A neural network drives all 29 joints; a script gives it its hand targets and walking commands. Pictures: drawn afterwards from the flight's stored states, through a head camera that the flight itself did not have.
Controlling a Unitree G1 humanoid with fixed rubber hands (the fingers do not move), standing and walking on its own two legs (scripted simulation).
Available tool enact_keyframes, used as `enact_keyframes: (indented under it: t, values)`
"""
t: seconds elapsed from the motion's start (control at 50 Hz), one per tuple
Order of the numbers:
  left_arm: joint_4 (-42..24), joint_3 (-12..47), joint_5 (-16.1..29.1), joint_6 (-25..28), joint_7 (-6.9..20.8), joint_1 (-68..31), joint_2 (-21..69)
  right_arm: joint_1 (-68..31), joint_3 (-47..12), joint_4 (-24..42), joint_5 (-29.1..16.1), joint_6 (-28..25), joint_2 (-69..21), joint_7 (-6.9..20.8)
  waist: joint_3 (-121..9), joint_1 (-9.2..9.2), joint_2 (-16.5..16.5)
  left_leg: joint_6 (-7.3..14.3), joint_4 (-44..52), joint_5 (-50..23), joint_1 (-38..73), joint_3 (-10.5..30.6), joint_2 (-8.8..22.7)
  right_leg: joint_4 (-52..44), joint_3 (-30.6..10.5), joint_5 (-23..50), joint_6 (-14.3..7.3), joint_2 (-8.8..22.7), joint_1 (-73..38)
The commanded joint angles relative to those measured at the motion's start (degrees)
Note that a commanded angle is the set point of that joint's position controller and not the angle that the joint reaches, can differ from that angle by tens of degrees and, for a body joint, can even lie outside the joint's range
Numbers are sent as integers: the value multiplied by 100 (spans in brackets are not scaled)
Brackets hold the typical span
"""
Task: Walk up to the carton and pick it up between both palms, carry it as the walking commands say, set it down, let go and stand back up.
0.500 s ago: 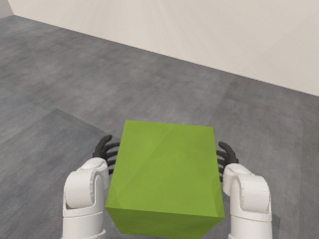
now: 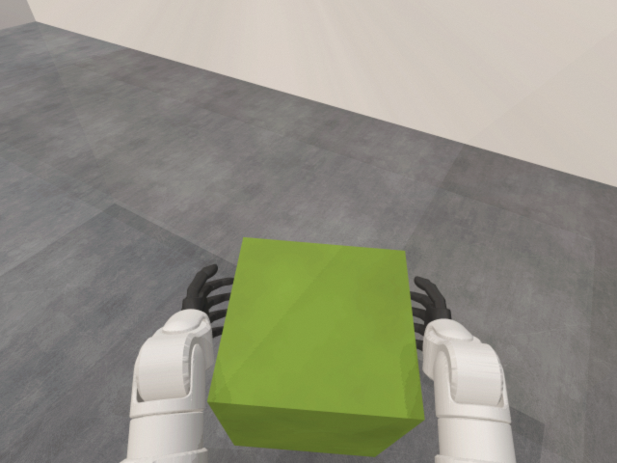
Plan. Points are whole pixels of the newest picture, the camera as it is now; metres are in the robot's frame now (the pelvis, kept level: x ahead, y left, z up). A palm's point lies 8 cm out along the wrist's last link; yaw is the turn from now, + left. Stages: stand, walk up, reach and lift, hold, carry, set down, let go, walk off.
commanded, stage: carry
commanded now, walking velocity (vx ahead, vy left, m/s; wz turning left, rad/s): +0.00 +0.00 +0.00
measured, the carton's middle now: (313, 354) +0.29 +0.00 -0.01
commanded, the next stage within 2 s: none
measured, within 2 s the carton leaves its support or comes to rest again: neither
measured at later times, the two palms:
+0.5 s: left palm (199, 315) +0.30 +0.15 +0.06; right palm (429, 326) +0.30 -0.15 +0.05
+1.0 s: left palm (203, 310) +0.31 +0.15 +0.06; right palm (427, 323) +0.31 -0.15 +0.05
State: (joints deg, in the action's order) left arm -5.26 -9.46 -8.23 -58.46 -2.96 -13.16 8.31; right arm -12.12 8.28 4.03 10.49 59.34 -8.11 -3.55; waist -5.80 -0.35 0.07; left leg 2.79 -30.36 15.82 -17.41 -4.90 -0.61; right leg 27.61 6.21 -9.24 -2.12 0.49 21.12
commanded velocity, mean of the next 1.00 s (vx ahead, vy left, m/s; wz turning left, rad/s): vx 0.00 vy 0.00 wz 0.00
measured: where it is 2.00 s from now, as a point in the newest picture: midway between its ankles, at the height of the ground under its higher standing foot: outside the picture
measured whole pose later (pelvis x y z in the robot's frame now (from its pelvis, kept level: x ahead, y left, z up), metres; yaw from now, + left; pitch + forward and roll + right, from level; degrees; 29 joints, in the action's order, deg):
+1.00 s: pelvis +0.02 +0.01 +0.00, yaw -1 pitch +2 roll +0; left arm 3.6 -10.0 -9.0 -46.1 -2.6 -12.7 8.2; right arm -12.3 9.8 -4.9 10.1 47.4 -8.1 -3.9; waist -5.9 0.0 -0.1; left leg 3.2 -31.5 18.5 -15.5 -5.7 -0.8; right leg 30.1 5.3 -12.3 -1.4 0.7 20.2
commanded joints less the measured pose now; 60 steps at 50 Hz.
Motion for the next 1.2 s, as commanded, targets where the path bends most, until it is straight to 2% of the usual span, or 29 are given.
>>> enact_keyframes:
  t: [0.0,0.06,0.08,0.18,0.26,0.28,0.3,0.34,0.36,0.42,0.46,0.56,0.58,0.64,0.68,0.7,0.72,0.74,0.78,0.82,0.86,0.88,0.9,0.92,0.98,1.0,1.1,1.14,1.18]
  values:
    - [-289,3371,1610,398,1123,-2312,4769,-2557,-3080,440,-1705,-574,-4550,1163,-1712,36,-81,-7,523,-583,365,805,877,-133,-859,864,-111,812,-839]
    - [244,3032,1315,595,1073,-2159,4593,-2666,-2897,155,-1594,-795,-4443,1157,-1765,38,-40,-7,382,-965,519,746,884,-107,-879,1121,-123,826,-854]
    - [-219,3219,1437,662,1052,-2214,4607,-2765,-3143,591,-1736,-842,-4412,1148,-1837,48,-42,-10,314,-1026,552,708,862,-91,-868,1181,-110,836,-853]
    - [99,3017,1216,903,1008,-2202,4441,-2539,-2868,21,-1526,-1050,-4309,1130,-1628,41,48,-32,422,-786,437,717,893,-66,-836,1013,-108,822,-864]
    - [-239,3271,1364,915,961,-2148,4511,-2658,-3096,593,-1739,-1084,-4252,1104,-1626,35,-114,-22,525,-912,539,790,941,-11,-828,734,-106,741,-727]
    - [522,2889,1030,996,980,-1902,4322,-2436,-2674,-203,-1358,-1174,-4042,1107,-1591,28,-227,-28,515,-827,517,815,976,-21,-803,649,-99,720,-681]
    - [94,3062,1209,1026,981,-2208,4296,-2790,-2904,227,-1543,-1220,-4063,1091,-1537,33,-69,-21,569,-557,358,843,962,-62,-796,538,-85,752,-773]
    - [183,3036,1199,1097,966,-2299,4274,-2670,-2824,-63,-1475,-1237,-4087,1071,-1553,47,65,-40,498,-617,418,772,925,-43,-854,763,-100,764,-810]
    - [439,2940,1117,1115,976,-2167,4221,-2638,-2761,-138,-1425,-1277,-4023,1078,-1444,40,12,-39,567,-731,318,774,937,-8,-823,743,-87,741,-749]
    - [-416,3394,1501,1019,963,-2289,4449,-2477,-3151,491,-1727,-1166,-4263,1052,-1586,51,-119,-84,346,-1169,603,643,900,51,-831,1151,-112,774,-756]
    - [245,3035,1183,1038,961,-1998,4306,-2429,-2789,61,-1442,-1209,-4065,1032,-1673,58,-106,-53,361,-1292,611,699,949,68,-763,990,-100,755,-816]
    - [17,3243,1332,1073,962,-2280,4322,-2658,-2983,257,-1587,-1232,-4045,1043,-1614,41,-189,-20,410,-1164,580,722,932,40,-835,877,-103,756,-760]
    - [620,2858,1046,1115,984,-1953,4228,-2354,-2663,-406,-1334,-1279,-4044,1049,-1518,34,-25,-33,413,-825,482,691,919,-5,-810,758,-98,755,-793]
    - [713,2885,1095,1278,963,-2487,4172,-2987,-2683,-281,-1363,-1448,-3874,1037,-1477,41,-95,-4,415,-1054,494,693,887,-19,-865,902,-97,786,-757]
    - [-161,3263,1429,1227,952,-2664,4267,-2991,-3121,330,-1673,-1353,-4085,1024,-1570,50,141,-31,332,-998,630,642,898,3,-843,982,-97,779,-746]
    - [792,2774,1028,1246,984,-2108,4214,-2590,-2646,-459,-1296,-1398,-3990,1027,-1451,51,95,-44,356,-807,475,643,889,-37,-836,882,-88,800,-778]
    - [766,2779,1040,1345,952,-2496,4166,-3052,-2645,-358,-1385,-1501,-3905,1045,-1472,43,-233,-19,492,-697,447,669,889,-31,-876,665,-108,798,-769]
    - [862,2701,925,1361,952,-2198,4165,-2892,-2636,-386,-1307,-1526,-3921,1032,-1532,34,-44,-15,466,-775,437,696,896,-19,-855,729,-98,771,-809]
    - [101,3182,1340,1333,922,-2815,4252,-3477,-3130,365,-1707,-1482,-3976,1015,-1471,28,63,-18,474,-814,405,721,916,-4,-822,717,-82,744,-850]
    - [269,3031,1168,1257,938,-2043,4350,-2351,-2872,-111,-1488,-1389,-4162,1034,-1641,42,-141,-47,409,-1114,539,674,914,81,-812,859,-109,743,-943]
    - [277,3083,1250,1298,901,-2552,4220,-2980,-2928,-18,-1562,-1429,-3996,1012,-1690,28,-69,-18,331,-1177,563,659,912,24,-854,1006,-111,785,-950]
    - [952,2725,930,1294,913,-2030,4151,-2581,-2615,-569,-1263,-1429,-3897,1010,-1717,40,79,-2,340,-1246,533,708,911,95,-813,999,-119,745,-973]
    - [483,2951,1134,1336,914,-2490,4116,-3025,-2828,-149,-1481,-1474,-3835,999,-1631,36,-91,-27,359,-1069,574,664,914,25,-836,890,-117,784,-911]
    - [747,2930,1038,1302,907,-2169,4176,-2949,-2824,-98,-1468,-1470,-3848,1029,-1603,32,-285,-34,362,-1282,678,614,880,75,-830,938,-113,720,-782]
    - [170,3179,1387,1326,918,-2957,4213,-3151,-2948,-34,-1597,-1439,-3974,1006,-1597,47,-127,-27,305,-1467,670,602,882,76,-803,1089,-91,736,-851]
    - [490,3019,1194,1239,941,-2187,4276,-2476,-2842,-289,-1445,-1366,-4081,1014,-1695,45,-26,-41,251,-1354,572,606,873,93,-801,1164,-105,750,-1015]
    - [720,2975,1134,1293,955,-2395,4277,-2898,-2778,-286,-1405,-1437,-3924,1026,-1493,36,-143,12,464,-936,667,707,937,5,-863,652,-101,737,-711]
    - [237,3147,1377,1302,933,-2934,4187,-3187,-2962,-48,-1593,-1428,-3983,1005,-1486,29,-45,27,453,-1039,499,703,930,-29,-812,723,-82,713,-901]
    - [577,2990,1224,1255,945,-2376,4262,-2835,-2828,-202,-1473,-1388,-3992,1004,-1467,37,41,-5,458,-928,529,649,888,-11,-824,722,-107,723,-840]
